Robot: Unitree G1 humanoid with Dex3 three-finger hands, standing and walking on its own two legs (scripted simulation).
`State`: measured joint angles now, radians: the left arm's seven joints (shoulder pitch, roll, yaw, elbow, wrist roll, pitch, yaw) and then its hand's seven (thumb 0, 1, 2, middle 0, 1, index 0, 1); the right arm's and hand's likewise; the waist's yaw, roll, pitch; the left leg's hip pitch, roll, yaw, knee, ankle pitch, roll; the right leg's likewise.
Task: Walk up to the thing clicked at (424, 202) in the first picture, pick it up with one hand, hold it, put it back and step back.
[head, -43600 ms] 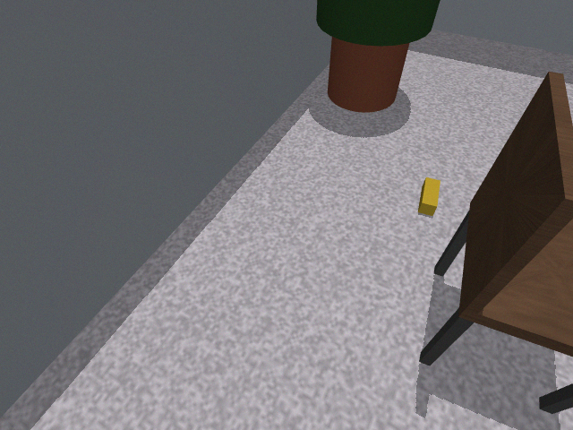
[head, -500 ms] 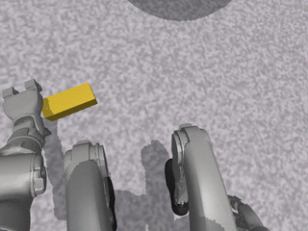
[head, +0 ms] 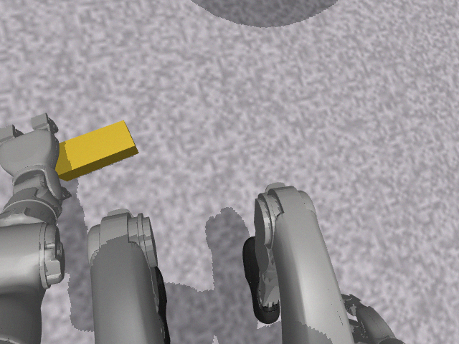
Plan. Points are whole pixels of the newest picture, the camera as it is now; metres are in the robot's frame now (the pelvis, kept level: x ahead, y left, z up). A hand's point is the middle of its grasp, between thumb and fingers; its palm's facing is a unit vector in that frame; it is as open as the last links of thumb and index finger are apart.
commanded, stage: rise first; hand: left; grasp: from above
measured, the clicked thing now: (95, 151) +0.48 +0.24 -0.30
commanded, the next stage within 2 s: approach in 1.66 s
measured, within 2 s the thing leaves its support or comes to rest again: neither
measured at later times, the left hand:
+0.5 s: hand (56, 160) +0.44 +0.28 -0.19, palm faces -0.39 -0.17 -0.90, open 14.1 cm
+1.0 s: hand (55, 162) +0.43 +0.28 -0.18, palm faces -0.41 -0.17 -0.90, open 14.2 cm
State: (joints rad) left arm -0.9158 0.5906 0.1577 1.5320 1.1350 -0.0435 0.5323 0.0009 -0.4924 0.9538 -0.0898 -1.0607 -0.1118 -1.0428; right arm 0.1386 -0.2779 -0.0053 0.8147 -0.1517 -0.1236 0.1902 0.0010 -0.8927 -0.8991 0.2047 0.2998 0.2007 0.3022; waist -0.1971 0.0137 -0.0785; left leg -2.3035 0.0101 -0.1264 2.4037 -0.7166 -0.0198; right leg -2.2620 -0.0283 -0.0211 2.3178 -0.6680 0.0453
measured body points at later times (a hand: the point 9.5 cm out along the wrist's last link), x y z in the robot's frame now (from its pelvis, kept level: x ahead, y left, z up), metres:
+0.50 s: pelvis +0.00 +0.00 -0.01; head +0.24 +0.05 +0.37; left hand +0.45 +0.29 -0.14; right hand +0.04 -0.27 -0.12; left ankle +0.07 +0.13 -0.30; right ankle +0.10 -0.14 -0.30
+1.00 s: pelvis +0.00 +0.00 -0.01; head +0.23 +0.04 +0.37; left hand +0.45 +0.28 -0.13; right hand +0.04 -0.28 -0.12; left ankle +0.07 +0.13 -0.30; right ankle +0.10 -0.14 -0.30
